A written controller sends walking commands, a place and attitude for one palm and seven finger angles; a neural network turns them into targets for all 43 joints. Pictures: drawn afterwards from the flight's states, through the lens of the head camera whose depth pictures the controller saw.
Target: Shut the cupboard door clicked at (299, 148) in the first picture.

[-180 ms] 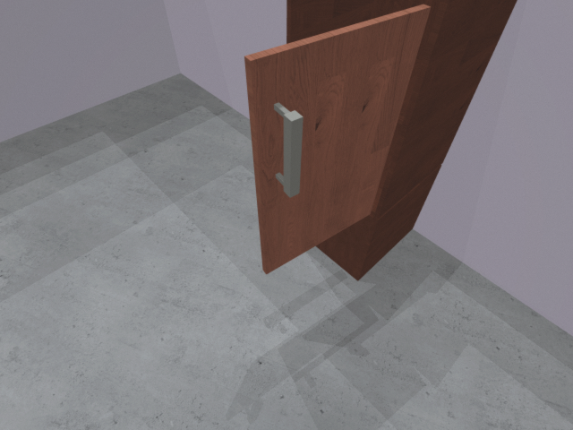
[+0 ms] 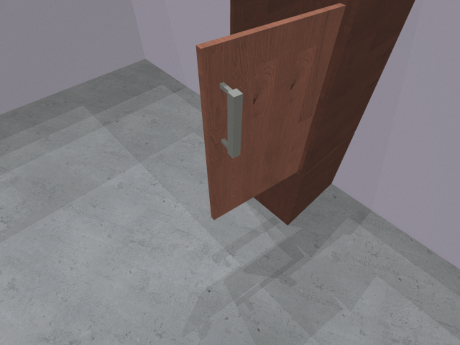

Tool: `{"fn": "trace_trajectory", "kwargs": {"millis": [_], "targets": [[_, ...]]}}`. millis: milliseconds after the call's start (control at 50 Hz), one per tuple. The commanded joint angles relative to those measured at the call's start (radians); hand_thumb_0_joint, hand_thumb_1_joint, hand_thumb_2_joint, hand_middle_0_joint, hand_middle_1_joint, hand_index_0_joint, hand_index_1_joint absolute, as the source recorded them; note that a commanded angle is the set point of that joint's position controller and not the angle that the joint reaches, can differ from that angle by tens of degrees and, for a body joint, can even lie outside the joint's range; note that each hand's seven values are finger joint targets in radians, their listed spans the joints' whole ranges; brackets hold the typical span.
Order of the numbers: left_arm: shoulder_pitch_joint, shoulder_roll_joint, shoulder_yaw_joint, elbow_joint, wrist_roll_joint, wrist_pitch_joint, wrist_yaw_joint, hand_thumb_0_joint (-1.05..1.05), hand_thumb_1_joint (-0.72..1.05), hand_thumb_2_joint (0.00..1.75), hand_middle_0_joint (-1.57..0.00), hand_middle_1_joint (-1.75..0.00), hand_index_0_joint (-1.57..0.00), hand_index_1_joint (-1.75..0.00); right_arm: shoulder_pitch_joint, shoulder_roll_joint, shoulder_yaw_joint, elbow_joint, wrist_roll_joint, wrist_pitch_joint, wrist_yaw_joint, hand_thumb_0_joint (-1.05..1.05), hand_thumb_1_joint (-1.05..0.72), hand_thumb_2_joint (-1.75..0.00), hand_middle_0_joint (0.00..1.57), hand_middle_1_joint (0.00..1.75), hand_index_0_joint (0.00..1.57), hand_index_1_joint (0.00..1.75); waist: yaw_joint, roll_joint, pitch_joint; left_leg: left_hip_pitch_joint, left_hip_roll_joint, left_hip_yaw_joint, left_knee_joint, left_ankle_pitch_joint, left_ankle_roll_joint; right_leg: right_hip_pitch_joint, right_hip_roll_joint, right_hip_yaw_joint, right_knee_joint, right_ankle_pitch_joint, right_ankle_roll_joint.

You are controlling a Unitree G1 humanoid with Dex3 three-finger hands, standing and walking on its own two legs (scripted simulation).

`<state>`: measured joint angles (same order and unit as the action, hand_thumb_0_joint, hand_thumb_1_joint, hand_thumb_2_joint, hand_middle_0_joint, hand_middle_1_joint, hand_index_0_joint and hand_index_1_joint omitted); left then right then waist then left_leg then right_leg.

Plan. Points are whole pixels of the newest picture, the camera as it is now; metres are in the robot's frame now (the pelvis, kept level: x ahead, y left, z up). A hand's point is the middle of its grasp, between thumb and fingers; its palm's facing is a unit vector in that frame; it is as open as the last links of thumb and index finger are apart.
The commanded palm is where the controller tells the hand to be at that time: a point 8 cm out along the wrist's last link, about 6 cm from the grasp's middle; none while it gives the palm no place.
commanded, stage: stand and wait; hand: left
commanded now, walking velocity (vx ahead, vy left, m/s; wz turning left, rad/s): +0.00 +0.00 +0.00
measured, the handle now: (229, 121) +0.56 +0.03 +0.07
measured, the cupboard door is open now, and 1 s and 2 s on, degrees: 81 81 81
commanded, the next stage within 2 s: look at it before walking up in 0.10 s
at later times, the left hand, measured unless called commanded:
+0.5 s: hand out of the picture +0.00 +0.18 -0.17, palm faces +0.03 -0.98 -0.22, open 7.4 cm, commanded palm none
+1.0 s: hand out of the picture +0.01 +0.18 -0.18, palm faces -0.02 -0.98 -0.21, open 7.4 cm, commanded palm none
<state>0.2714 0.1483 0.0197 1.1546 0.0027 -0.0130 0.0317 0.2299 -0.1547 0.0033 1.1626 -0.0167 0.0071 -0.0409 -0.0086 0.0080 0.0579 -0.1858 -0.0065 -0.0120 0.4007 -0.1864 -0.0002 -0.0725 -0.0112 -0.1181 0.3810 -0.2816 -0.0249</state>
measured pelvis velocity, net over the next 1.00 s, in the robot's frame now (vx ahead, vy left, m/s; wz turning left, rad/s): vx -0.01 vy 0.00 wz -0.09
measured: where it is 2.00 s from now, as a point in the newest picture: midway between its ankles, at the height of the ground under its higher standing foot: outside the picture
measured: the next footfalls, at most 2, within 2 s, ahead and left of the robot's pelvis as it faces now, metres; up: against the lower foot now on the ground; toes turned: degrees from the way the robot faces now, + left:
left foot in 1.64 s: +0.07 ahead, +0.10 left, +0.00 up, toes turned -26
right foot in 1.96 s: -0.07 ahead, -0.14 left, +0.00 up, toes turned -41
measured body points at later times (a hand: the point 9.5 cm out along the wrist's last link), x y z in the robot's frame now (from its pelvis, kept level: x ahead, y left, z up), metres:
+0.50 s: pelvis +0.00 +0.00 +0.00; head +0.01 -0.01 +0.45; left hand +0.00 +0.23 -0.16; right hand +0.01 -0.23 -0.16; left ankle +0.02 +0.12 -0.74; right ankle -0.04 -0.09 -0.74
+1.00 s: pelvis -0.01 +0.00 -0.01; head +0.02 -0.01 +0.44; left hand +0.01 +0.23 -0.16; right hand +0.00 -0.24 -0.17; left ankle +0.02 +0.12 -0.74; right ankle -0.04 -0.09 -0.74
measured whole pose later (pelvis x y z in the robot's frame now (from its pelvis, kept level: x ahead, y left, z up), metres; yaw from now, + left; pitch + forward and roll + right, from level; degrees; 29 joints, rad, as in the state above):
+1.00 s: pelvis -0.01 +0.00 -0.01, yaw -5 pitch -1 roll +0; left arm 0.26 0.16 0.05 1.11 0.01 0.03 0.02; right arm 0.19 -0.17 -0.03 1.10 -0.02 0.03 -0.05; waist 0.00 0.01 0.07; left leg -0.24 0.05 0.06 0.50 -0.24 -0.01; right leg -0.15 0.03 -0.04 0.47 -0.30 -0.04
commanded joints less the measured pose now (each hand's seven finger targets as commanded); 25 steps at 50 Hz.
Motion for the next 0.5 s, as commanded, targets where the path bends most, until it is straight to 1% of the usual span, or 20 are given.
{"fn": "trace_trajectory", "kwargs": {"millis": [0,20,80,100,140,200,220,260,320,360,380,400,480], "targets": [[0.068,0.116,0.020,-0.018,0.003,-0.010,0.005,0.00,0.90,0.90,-0.20,-0.30,-0.20,-0.30,0.048,-0.107,-0.019,-0.029,-0.001,-0.015,-0.004,0.00,-0.90,-0.90,0.20,0.30,0.20,0.30,0.007,-0.002,0.009,0.023,0.093,-0.070,-0.049,0.197,0.032,-0.047,-0.114,0.090,-0.092,0.148,-0.017],[0.062,0.114,0.019,-0.019,0.002,-0.009,0.005,0.00,0.90,0.90,-0.20,-0.30,-0.20,-0.30,0.048,-0.105,-0.018,-0.027,-0.002,-0.015,-0.003,0.00,-0.90,-0.90,0.20,0.30,0.20,0.30,0.004,0.001,0.016,0.018,0.093,-0.070,-0.049,0.199,0.031,-0.047,-0.114,0.094,-0.092,0.153,-0.017],[0.062,0.114,0.018,-0.019,0.002,-0.010,0.004,0.00,0.90,0.90,-0.20,-0.30,-0.20,-0.30,0.046,-0.108,-0.018,-0.026,-0.002,-0.014,-0.003,0.00,-0.90,-0.90,0.20,0.30,0.20,0.30,0.004,0.002,0.010,0.024,0.092,-0.069,-0.051,0.192,0.030,-0.049,-0.115,0.097,-0.095,0.152,-0.017],[0.061,0.120,0.020,-0.021,0.004,-0.011,0.005,0.00,0.90,0.90,-0.20,-0.30,-0.20,-0.30,0.042,-0.113,-0.020,-0.030,-0.002,-0.014,-0.003,0.00,-0.90,-0.90,0.20,0.30,0.20,0.30,0.005,-0.008,0.012,0.025,0.094,-0.068,-0.048,0.195,0.031,-0.049,-0.113,0.093,-0.096,0.156,-0.018],[0.056,0.119,0.018,-0.022,0.003,-0.010,0.004,0.00,0.90,0.90,-0.20,-0.30,-0.20,-0.30,0.041,-0.109,-0.019,-0.027,-0.003,-0.014,-0.003,0.00,-0.90,-0.90,0.20,0.30,0.20,0.30,0.003,0.007,0.024,0.018,0.093,-0.068,-0.052,0.190,0.028,-0.053,-0.113,0.100,-0.098,0.151,-0.017],[0.058,0.126,0.020,-0.022,0.003,-0.012,0.004,0.00,0.90,0.90,-0.20,-0.30,-0.20,-0.30,0.037,-0.119,-0.020,-0.032,-0.001,-0.015,-0.003,0.00,-0.90,-0.90,0.20,0.30,0.20,0.30,0.007,-0.008,0.007,0.030,0.095,-0.068,-0.050,0.195,0.030,-0.047,-0.112,0.097,-0.098,0.160,-0.017],[0.053,0.124,0.019,-0.021,0.003,-0.012,0.004,0.00,0.90,0.90,-0.20,-0.30,-0.20,-0.30,0.036,-0.116,-0.020,-0.030,-0.002,-0.015,-0.002,0.00,-0.90,-0.90,0.20,0.30,0.20,0.30,0.003,-0.007,0.011,0.026,0.095,-0.068,-0.053,0.191,0.029,-0.049,-0.114,0.100,-0.099,0.158,-0.017],[0.050,0.124,0.018,-0.021,0.003,-0.011,0.004,0.00,0.90,0.90,-0.20,-0.30,-0.20,-0.30,0.033,-0.117,-0.019,-0.028,-0.003,-0.013,-0.002,0.00,-0.90,-0.90,0.20,0.30,0.20,0.30,0.005,0.002,0.022,0.022,0.094,-0.065,-0.054,0.184,0.027,-0.053,-0.114,0.102,-0.102,0.155,-0.018],[0.047,0.131,0.019,-0.021,0.003,-0.012,0.003,0.00,0.90,0.90,-0.20,-0.30,-0.20,-0.30,0.030,-0.118,-0.020,-0.028,-0.003,-0.014,-0.001,0.00,-0.90,-0.90,0.20,0.30,0.20,0.30,0.005,-0.002,0.014,0.026,0.095,-0.064,-0.056,0.184,0.027,-0.052,-0.115,0.103,-0.102,0.155,-0.019],[0.043,0.130,0.019,-0.023,0.003,-0.012,0.003,0.00,0.90,0.90,-0.20,-0.30,-0.20,-0.30,0.029,-0.120,-0.020,-0.028,-0.004,-0.013,-0.001,0.00,-0.90,-0.90,0.20,0.30,0.20,0.30,0.003,-0.007,0.026,0.019,0.095,-0.064,-0.060,0.168,0.026,-0.058,-0.113,0.107,-0.109,0.137,-0.019],[0.040,0.131,0.018,-0.021,0.003,-0.011,0.003,0.00,0.90,0.90,-0.20,-0.30,-0.20,-0.30,0.027,-0.123,-0.020,-0.028,-0.004,-0.013,-0.001,0.00,-0.90,-0.90,0.20,0.30,0.20,0.30,0.004,0.003,0.021,0.022,0.095,-0.065,-0.061,0.164,0.025,-0.056,-0.113,0.108,-0.108,0.132,-0.020],[0.043,0.138,0.020,-0.023,0.003,-0.012,0.002,0.00,0.90,0.90,-0.20,-0.30,-0.20,-0.30,0.024,-0.127,-0.020,-0.032,-0.002,-0.013,-0.001,0.00,-0.90,-0.90,0.20,0.30,0.20,0.30,0.007,0.003,0.019,0.023,0.095,-0.065,-0.058,0.165,0.026,-0.056,-0.112,0.104,-0.111,0.129,-0.019],[0.035,0.137,0.019,-0.023,0.002,-0.013,0.002,0.00,0.90,0.90,-0.20,-0.30,-0.20,-0.30,0.020,-0.130,-0.020,-0.029,-0.003,-0.014,-0.001,0.00,-0.90,-0.90,0.20,0.30,0.20,0.30,0.005,-0.003,0.007,0.028,0.096,-0.066,-0.058,0.175,0.025,-0.050,-0.114,0.109,-0.107,0.149,-0.020]]}}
